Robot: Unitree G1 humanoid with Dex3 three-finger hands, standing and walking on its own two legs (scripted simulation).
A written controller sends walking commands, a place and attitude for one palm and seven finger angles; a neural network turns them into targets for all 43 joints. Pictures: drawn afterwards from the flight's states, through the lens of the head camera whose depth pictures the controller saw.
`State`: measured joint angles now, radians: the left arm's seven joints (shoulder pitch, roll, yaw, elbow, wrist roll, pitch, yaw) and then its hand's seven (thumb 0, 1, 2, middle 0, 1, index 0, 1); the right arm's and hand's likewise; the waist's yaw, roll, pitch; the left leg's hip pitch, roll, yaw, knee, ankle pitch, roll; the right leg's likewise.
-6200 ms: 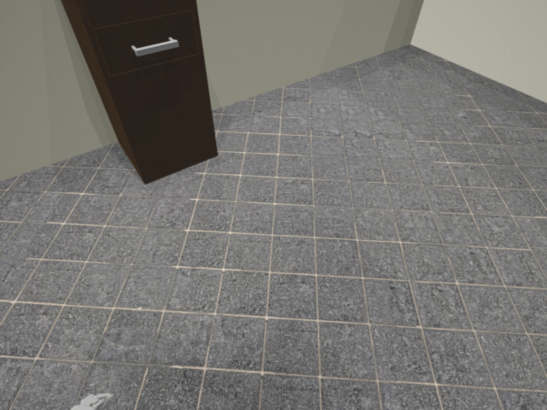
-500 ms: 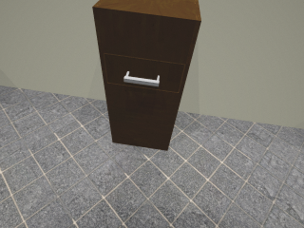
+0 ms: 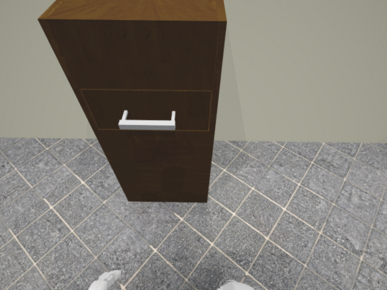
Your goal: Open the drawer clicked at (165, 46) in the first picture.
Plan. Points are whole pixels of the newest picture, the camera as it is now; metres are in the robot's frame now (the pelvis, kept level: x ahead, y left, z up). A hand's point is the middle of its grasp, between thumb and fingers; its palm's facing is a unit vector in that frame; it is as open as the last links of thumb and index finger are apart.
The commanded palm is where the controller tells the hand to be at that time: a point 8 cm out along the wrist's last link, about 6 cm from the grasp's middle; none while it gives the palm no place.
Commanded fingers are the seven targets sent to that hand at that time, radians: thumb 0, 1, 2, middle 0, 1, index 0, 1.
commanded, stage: take the last steps up to it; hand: left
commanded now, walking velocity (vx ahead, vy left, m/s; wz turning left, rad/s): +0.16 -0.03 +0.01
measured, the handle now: (148, 119) +0.60 +0.16 -0.06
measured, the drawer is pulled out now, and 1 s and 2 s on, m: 0.00 0.00 0.00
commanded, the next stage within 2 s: come to a stop and stand still in 0.02 s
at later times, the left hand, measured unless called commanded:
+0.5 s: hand out of the picture +0.11 +0.19 -0.15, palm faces +0.06 -0.98 -0.21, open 7.4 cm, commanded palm none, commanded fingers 0.00 0.90 0.90 -0.20 -0.30 -0.20 -0.30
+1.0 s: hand out of the picture +0.07 +0.15 -0.13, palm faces +0.07 -0.96 -0.26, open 7.3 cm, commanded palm none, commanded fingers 0.00 0.90 0.90 -0.20 -0.30 -0.20 -0.30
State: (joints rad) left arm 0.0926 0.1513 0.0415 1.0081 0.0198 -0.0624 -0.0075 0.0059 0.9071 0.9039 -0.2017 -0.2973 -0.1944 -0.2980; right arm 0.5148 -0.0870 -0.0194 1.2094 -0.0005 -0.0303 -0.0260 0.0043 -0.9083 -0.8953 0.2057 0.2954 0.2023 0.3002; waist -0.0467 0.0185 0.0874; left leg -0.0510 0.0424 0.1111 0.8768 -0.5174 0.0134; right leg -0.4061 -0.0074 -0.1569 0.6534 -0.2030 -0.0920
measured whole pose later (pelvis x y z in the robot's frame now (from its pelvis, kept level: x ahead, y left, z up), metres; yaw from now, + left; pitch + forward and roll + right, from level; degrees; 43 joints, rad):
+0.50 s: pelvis +0.09 +0.00 +0.02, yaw -1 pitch -1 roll +0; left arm 0.22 0.16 0.04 1.04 0.01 0.04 0.03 0.01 0.91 0.90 -0.20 -0.30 -0.20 -0.30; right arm 0.10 -0.14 -0.03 1.00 -0.02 0.02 -0.04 0.00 -0.93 -0.90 0.20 0.30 0.20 0.30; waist 0.03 0.00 0.10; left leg -0.30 0.07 0.09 0.51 -0.19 -0.01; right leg -0.34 -0.01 -0.04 0.90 -0.55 0.00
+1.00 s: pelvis +0.04 -0.04 +0.03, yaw +0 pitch +0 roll +3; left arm 0.24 0.15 0.04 1.01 0.03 -0.01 0.03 0.01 0.91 0.90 -0.21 -0.30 -0.20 -0.30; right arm 0.23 -0.24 -0.06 1.06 -0.01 0.06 -0.01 0.01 -0.91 -0.90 0.20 0.29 0.20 0.30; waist 0.04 0.02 0.06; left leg -0.28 0.02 0.01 0.76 -0.43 -0.04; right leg -0.24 -0.05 -0.08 0.44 -0.20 -0.05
